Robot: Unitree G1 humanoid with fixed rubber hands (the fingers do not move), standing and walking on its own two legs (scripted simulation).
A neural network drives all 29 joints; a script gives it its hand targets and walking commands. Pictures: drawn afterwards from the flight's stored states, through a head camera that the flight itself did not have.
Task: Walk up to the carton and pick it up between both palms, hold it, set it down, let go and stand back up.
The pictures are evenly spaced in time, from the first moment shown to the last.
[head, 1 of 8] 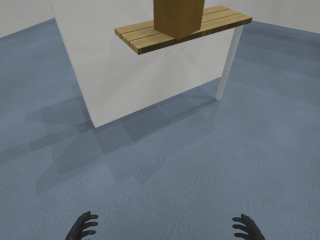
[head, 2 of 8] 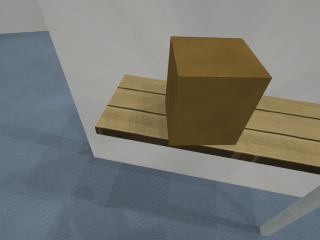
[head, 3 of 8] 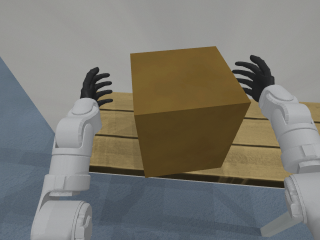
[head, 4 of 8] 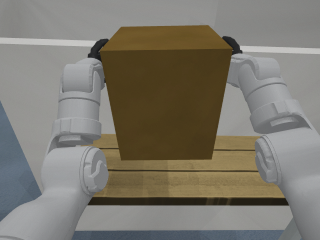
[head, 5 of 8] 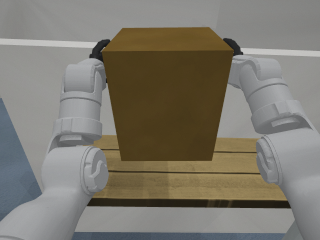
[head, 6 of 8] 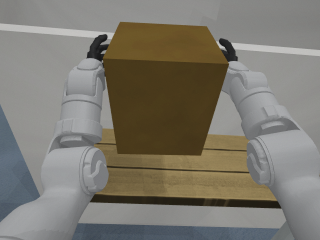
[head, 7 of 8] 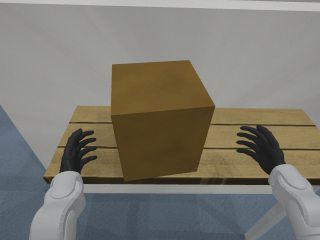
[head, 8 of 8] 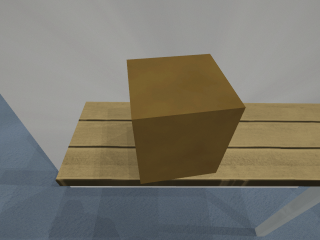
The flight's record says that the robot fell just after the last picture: no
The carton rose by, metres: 0.22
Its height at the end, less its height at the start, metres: +0.00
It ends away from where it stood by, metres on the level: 0.01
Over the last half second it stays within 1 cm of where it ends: yes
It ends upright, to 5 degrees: yes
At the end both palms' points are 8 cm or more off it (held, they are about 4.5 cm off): yes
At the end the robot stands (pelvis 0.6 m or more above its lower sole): yes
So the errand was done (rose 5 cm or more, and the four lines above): yes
